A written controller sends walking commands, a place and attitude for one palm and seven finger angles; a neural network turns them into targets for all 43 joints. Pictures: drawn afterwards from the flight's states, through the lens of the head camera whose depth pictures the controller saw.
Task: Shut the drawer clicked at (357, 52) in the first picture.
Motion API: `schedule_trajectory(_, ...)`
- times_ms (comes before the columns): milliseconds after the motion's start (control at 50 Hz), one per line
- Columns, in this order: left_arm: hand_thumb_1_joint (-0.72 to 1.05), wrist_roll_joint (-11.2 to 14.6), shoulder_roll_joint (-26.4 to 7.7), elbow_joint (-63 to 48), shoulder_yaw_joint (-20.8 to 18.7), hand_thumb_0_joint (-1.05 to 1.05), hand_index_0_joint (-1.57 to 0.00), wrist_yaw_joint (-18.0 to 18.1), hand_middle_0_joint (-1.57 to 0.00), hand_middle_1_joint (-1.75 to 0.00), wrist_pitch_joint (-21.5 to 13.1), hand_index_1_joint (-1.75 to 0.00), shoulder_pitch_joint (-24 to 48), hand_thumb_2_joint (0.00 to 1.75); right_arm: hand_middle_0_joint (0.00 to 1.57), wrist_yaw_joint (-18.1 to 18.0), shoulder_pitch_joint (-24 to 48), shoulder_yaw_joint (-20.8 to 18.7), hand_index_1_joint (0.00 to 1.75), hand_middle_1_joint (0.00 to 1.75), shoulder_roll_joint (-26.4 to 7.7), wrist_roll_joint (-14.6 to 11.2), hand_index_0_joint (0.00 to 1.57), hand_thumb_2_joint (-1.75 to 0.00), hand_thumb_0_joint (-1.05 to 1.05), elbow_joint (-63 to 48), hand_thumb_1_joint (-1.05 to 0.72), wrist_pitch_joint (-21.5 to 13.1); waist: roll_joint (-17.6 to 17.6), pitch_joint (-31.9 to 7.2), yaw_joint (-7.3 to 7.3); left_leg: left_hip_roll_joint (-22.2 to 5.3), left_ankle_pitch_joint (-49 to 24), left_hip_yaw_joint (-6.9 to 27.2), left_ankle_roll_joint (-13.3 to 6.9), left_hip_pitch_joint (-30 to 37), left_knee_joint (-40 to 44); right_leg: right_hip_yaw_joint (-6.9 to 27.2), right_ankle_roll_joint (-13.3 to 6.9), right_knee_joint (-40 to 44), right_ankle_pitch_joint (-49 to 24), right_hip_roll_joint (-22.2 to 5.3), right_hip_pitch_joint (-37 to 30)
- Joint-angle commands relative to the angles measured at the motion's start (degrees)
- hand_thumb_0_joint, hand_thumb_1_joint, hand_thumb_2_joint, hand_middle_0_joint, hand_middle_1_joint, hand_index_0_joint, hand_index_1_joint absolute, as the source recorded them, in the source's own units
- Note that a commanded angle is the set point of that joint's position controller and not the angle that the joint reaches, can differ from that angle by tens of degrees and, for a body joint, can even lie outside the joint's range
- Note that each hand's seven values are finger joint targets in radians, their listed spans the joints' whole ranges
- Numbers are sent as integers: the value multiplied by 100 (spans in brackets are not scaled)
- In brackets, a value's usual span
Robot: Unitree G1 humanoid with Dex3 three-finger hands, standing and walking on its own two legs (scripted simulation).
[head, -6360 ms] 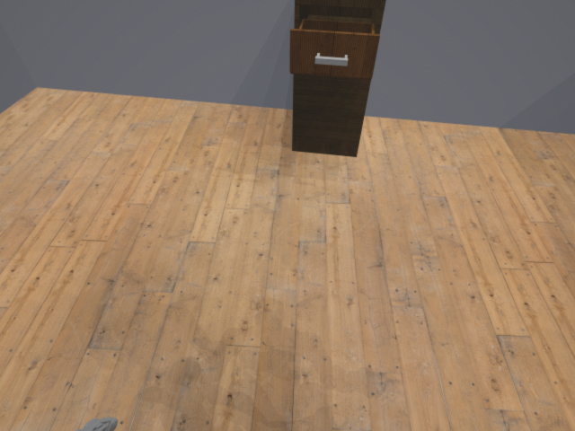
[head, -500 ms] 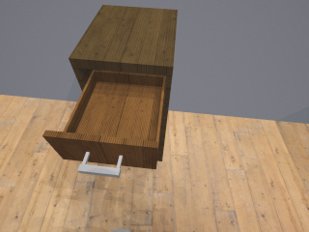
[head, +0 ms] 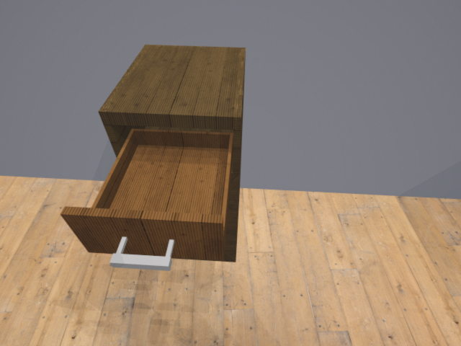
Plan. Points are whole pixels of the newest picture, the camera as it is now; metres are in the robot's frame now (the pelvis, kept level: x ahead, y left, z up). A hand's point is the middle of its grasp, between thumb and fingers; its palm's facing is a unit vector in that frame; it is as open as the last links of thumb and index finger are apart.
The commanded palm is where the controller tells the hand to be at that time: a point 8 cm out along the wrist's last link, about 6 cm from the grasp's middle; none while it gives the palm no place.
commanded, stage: look again from close up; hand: left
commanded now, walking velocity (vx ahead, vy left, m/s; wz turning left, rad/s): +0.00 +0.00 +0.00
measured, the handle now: (144, 252) +0.32 +0.20 -0.07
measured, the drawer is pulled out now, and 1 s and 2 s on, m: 0.30 0.28 0.28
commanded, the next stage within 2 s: raise the hand and make a fist in 0.48 s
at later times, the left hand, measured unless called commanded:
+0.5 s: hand out of the picture +0.01 +0.17 -0.17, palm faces +0.01 -0.99 -0.15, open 7.4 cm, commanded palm none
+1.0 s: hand (149, 344) +0.15 +0.14 -0.04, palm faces -0.05 -1.00 +0.00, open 6.0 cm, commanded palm +0.14 +0.21 -0.04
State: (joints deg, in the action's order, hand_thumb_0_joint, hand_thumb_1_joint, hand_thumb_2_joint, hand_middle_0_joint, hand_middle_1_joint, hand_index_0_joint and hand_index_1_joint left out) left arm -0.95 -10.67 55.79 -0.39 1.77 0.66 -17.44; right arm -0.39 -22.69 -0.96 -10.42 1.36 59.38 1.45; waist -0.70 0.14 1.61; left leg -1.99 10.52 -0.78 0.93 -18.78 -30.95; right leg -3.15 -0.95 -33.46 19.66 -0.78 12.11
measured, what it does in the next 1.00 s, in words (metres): lowers itself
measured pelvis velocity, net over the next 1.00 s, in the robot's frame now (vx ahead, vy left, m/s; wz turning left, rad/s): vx -0.01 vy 0.00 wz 0.01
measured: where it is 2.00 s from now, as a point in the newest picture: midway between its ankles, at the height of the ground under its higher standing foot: outside the picture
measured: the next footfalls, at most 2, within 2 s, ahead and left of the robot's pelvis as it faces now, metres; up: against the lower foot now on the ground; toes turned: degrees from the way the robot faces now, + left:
none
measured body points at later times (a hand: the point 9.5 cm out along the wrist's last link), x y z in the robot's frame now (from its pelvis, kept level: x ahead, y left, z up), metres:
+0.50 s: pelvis +0.03 +0.01 +0.01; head +0.03 +0.02 +0.46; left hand +0.01 +0.22 -0.16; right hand +0.05 -0.21 -0.15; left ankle +0.07 +0.14 -0.73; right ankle -0.02 -0.11 -0.73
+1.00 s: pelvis -0.01 +0.00 -0.09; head +0.02 +0.01 +0.36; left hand +0.14 +0.20 -0.04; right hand +0.24 -0.23 -0.11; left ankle +0.07 +0.14 -0.73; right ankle -0.01 -0.11 -0.73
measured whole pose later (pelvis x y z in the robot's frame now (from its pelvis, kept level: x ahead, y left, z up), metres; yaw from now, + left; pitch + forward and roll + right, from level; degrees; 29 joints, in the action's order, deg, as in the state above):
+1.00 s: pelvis -0.01 +0.00 -0.09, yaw +0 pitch +12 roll -1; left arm 9.4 -8.3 -1.9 1.2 -13.9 -32.3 -34.9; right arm -0.2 -6.9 -4.4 -13.8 -0.4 29.4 -15.1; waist -0.1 -9.1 -2.1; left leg -2.5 24.5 1.1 1.1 -53.5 -66.2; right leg -4.0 -0.6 -67.8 34.7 -1.3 44.9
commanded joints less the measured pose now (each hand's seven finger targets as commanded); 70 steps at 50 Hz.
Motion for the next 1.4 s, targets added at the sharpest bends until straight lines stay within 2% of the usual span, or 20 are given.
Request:
schedule_trajectory(0, 90, 32, -544, -127, -122, 0, -20, 17, -20, -30, -134, -30, -307, 90, 20, -22, 33, -19, 30, 30, -473, -22, 20, -90, 0, -282, -90, -214, 50, 457, -174, -221, 905, 494, -255, -30, 835, 700, -209, 1169, 620, -419, 469)
schedule_trajectory(220, 90, 27, -361, 406, 7, 0, -20, 55, -20, -30, -225, -30, -579, 90, 20, -79, 26, 41, 30, 30, -380, -110, 20, -90, 0, 174, -90, -310, 78, 271, -161, -368, -695, 289, -276, 715, 692, 597, -86, 1148, -962, -412, 136)
schedule_trajectory(540, 90, -7, -296, 618, 35, 0, -20, 74, -20, -30, -223, -30, -667, 90, 20, -100, 420, 33, 30, 30, -448, -121, 20, -90, 0, 240, -90, -307, -24, 386, -177, -382, -780, 288, -296, 1020, 890, 507, 27, 1376, -1087, -470, 59)
schedule_trajectory(560, 90, -91, -430, 684, 8, 0, -20, 267, -20, -30, -347, -30, -764, 90, 20, -69, 901, 36, 30, 30, -558, -117, 20, -90, 0, -192, -90, -346, 22, 804, -271, -402, -1228, 192, -126, 381, -255, 868, 46, 1526, -2613, -692, 346)
schedule_trajectory(580, 90, 1138, -1230, -8553, -82, 0, -22, 182, -22, -32, -1487, -32, 3245, 90, 20, -288, 772, -124, 30, 30, -1458, -356, 20, -90, 0, -2192, -90, -1115, -1136, -2143, 520, 153, -1262, -2, -279, 2335, 482, 104, -57, 680, -2312, -152, -82)
schedule_trajectory(600, 90, 690, -826, -6916, -270, 0, -24, 510, -24, -34, -1179, -34, 917, 90, 20, -482, 1197, 20, 30, 30, -913, -280, 20, -90, 0, -1755, -90, -1693, -1558, -2150, -175, -139, -1686, 7, -278, 2471, 571, -97, -151, 198, -1251, 16, 158)
schedule_trajectory(620, 90, 787, 144, -5924, 333, 0, -26, 696, -26, -37, -395, -37, -869, 90, 20, -395, 1051, -90, 30, 30, -766, -439, 20, -90, 0, -1731, -90, -1924, -1213, -1270, 65, -132, -1200, 235, -187, 1662, 729, -338, -21, 30, -400, 69, 785)
schedule_trajectory(640, 90, 886, 799, -6270, 877, 0, -28, 581, -28, -39, -358, -39, -628, 90, 20, -354, 929, -17, 30, 30, -806, -471, 20, -90, 0, -1773, -90, -2020, -732, -577, 94, -37, -503, 240, -181, 1040, 573, -349, -23, 104, -422, 50, 869)
schedule_trajectory(680, 90, 871, 589, -6412, 910, 0, -32, 410, -32, -43, -834, -43, -553, 90, 20, -391, 1091, -122, 30, 30, -1078, -335, 20, -90, 0, -2176, -90, -2189, 368, -33, 369, 77, 519, 366, -253, 177, 61, -412, 58, 265, -180, 83, 1495)
schedule_trajectory(700, 90, 860, 830, -6028, 994, 0, -34, 267, -34, -45, -1108, -45, -862, 90, 20, -364, 1114, -164, 30, 30, -1055, -235, 20, -90, 0, -2361, -90, -2221, 912, 74, 364, 123, 653, 390, -246, -199, -252, -465, 78, 70, 70, 136, 1936)
schedule_trajectory(760, 90, 1028, 872, -5148, 608, 0, -40, -551, -40, -52, -2179, -52, -2269, 90, 20, -132, 1478, -349, 30, 30, -959, -156, 20, -90, 0, -2818, -90, -2183, 1601, -317, -231, 127, 696, 217, -68, -1308, -1098, -447, 24, -745, 480, 169, 2584)
schedule_trajectory(800, 90, 1116, 379, -5204, 22, 0, -44, -1231, -44, -56, -3053, -56, -2435, 90, 20, 37, 1698, -473, 30, 30, -974, -142, 20, -90, 0, -3055, -90, -2055, 1336, -776, -385, 156, 546, 105, -2, -1827, -1631, -330, -43, -1381, 193, 140, 2752)
schedule_trajectory(820, 90, 1057, 155, -5558, -122, 0, -46, -1421, -46, -58, -3442, -58, -2361, 90, 20, 114, 1707, -502, 30, 30, -940, -160, 20, -90, 0, -3171, -90, -2045, 721, -977, -470, 168, 430, 54, -23, -1977, -1894, -205, -87, -1696, -40, 95, 2845)
schedule_trajectory(840, 90, 1059, 167, -6319, 135, 0, -48, -1670, -48, -60, -3816, -60, -1863, 90, 20, 170, 1782, -492, 30, 30, -939, -138, 20, -90, 0, -3434, -90, -2073, 105, -1410, -369, 183, 381, 23, -76, -1947, -2164, -125, -110, -2009, -39, 75, 3029)
schedule_trajectory(880, 90, 1077, -206, -6804, -188, 0, -52, -1766, -52, -65, -4079, -65, -1720, 90, 20, 158, 1778, -526, 30, 30, -837, -145, 20, -90, 0, -3687, -90, -2064, -341, -1838, -366, 110, 552, 47, -152, -1986, -2555, 1, -132, -2332, 305, 84, 3489)
schedule_trajectory(960, 90, 1324, -247, -7676, -374, 0, -60, -1424, -60, -73, -3635, -73, -1254, 90, 20, -86, 1732, -415, 30, 30, -802, -244, 20, -90, 0, -4003, -90, -1747, -316, -1545, -184, 101, 1588, 197, -233, -2400, -2676, 180, -98, -2139, 1231, 124, 3754)
schedule_trajectory(1060, 90, 1353, -454, -8080, -352, 0, -70, -1396, -70, -84, -3042, -84, -998, 90, 20, -333, 1419, -315, 30, 30, -752, -310, 20, -90, 0, -4048, -90, -1509, -140, -1646, 23, 72, 1354, 202, -320, -2542, -2965, 419, -43, -1835, 1179, 169, 3600)
schedule_trajectory(1220, 90, 1606, -750, -7274, -1048, 0, -86, -1700, -86, -101, -2162, -101, -1704, 90, 20, -447, 1675, -264, 30, 30, -679, -362, 20, -90, 0, -3890, -90, -1398, 184, -1528, -196, 111, 945, 225, -297, -2543, -2792, 528, 94, -1494, 746, 63, 2971)
schedule_trajectory(1320, 90, 1645, -777, -7574, -1193, 0, -96, -1514, -96, -112, -2446, -112, -1994, 90, 20, -410, 1660, -310, 30, 30, -630, -343, 20, -90, 0, -3823, -90, -1472, 191, -1505, -263, 115, 731, 220, -284, -2403, -2633, 416, 112, -1544, 397, 37, 2855)
schedule_trajectory(1380, 90, 1643, -502, -7762, -826, 0, -102, -1538, -102, -119, -2733, -119, -2100, 90, 20, -351, 1551, -338, 30, 30, -653, -364, 20, -90, 0, -3828, -90, -1576, 55, -1482, -177, 126, 677, 186, -290, -2264, -2558, 260, 69, -1647, 393, 77, 2996)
